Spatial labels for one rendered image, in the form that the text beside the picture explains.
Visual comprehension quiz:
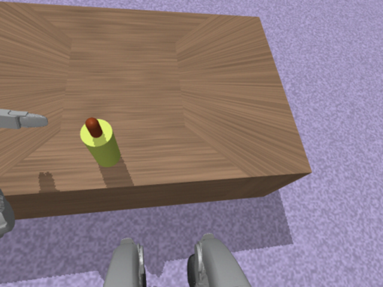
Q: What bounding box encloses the left robot arm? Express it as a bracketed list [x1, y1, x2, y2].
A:
[0, 189, 15, 238]

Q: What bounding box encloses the bottle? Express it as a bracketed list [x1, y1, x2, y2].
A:
[80, 118, 120, 167]

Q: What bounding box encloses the left robot hand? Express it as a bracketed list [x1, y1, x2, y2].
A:
[0, 109, 48, 129]

